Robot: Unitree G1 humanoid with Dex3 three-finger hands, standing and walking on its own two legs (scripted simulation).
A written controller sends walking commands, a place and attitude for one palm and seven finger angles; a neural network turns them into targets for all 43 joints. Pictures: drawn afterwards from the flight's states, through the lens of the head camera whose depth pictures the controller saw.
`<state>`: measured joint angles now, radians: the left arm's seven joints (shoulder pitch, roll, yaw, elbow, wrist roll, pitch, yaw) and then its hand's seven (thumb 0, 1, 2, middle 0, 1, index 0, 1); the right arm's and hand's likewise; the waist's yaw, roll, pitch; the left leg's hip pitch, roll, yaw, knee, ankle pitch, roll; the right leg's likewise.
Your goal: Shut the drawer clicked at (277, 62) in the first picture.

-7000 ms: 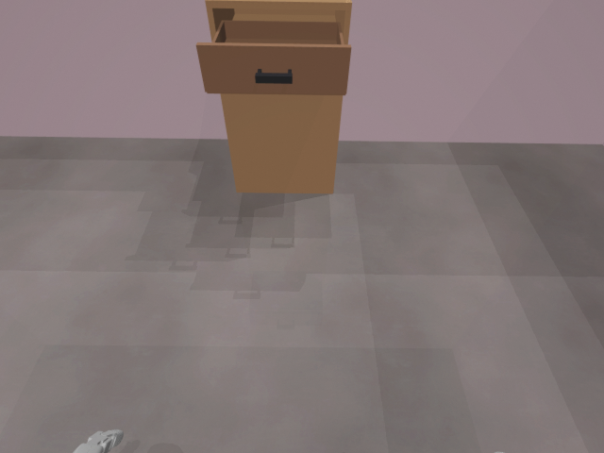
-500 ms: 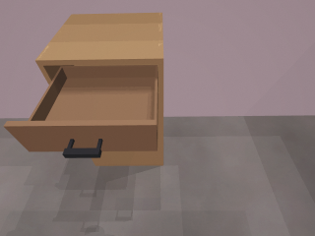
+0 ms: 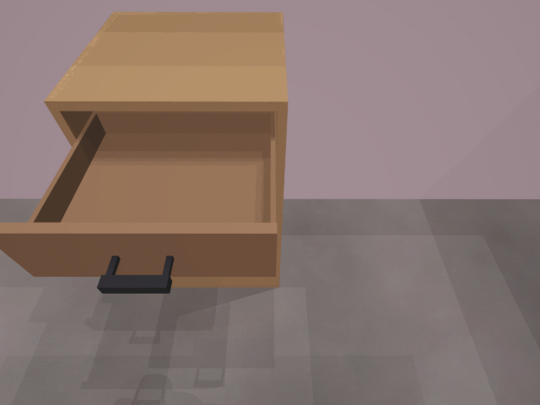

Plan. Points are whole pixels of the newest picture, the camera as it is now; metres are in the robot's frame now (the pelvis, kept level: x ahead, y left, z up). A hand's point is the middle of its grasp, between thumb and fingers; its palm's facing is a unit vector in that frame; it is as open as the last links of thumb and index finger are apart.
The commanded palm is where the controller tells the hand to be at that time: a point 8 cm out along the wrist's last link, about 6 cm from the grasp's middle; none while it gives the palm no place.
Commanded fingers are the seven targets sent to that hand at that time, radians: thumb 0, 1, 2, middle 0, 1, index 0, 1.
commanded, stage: come to a stop and stand still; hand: left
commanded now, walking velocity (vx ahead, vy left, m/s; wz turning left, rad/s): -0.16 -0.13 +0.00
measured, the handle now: (138, 272) +0.30 +0.23 +0.00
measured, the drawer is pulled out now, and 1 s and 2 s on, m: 0.30 0.30 0.27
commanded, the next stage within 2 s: look again from close up in 0.82 s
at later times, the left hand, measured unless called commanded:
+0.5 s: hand out of the picture +0.03 +0.16 -0.15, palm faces +0.02 -0.97 -0.26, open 7.3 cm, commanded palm none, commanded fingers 0.00 0.90 0.90 -0.20 -0.30 -0.20 -0.30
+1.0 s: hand out of the picture -0.03 +0.16 -0.15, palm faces +0.01 -0.98 -0.20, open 7.4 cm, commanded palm none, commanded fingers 0.00 0.90 0.90 -0.20 -0.30 -0.20 -0.30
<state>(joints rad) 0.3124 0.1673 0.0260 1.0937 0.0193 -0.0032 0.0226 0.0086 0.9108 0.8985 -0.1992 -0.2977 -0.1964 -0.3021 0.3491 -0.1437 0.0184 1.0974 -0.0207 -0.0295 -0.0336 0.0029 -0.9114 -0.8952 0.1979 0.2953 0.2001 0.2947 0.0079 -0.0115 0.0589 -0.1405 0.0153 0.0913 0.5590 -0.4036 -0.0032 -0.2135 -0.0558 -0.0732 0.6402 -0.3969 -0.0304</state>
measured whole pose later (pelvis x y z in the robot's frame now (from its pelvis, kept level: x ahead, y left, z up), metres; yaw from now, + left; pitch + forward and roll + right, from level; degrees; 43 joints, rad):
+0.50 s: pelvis -0.02 -0.02 +0.01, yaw +1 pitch -1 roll +1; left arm 0.24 0.15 0.01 0.99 0.03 -0.03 0.06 0.01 0.92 0.90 -0.20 -0.30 -0.20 -0.30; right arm 0.20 -0.19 -0.04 0.98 0.00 0.02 -0.02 0.01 -0.92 -0.90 0.20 0.30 0.20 0.29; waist -0.02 0.03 0.09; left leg -0.29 0.03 0.05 0.70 -0.39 0.00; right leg -0.20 0.00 -0.08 0.53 -0.31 -0.04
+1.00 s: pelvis -0.01 -0.01 +0.02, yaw +0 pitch -1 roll +1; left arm 0.33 0.14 -0.02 1.09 0.01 -0.02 0.03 0.01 0.91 0.90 -0.20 -0.30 -0.20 -0.30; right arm 0.34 -0.16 0.02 1.11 -0.01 -0.01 -0.02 0.01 -0.92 -0.90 0.20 0.30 0.20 0.29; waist -0.01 0.02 0.04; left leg -0.19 0.01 0.08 0.42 -0.21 0.01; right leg -0.17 0.00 -0.07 0.45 -0.27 -0.03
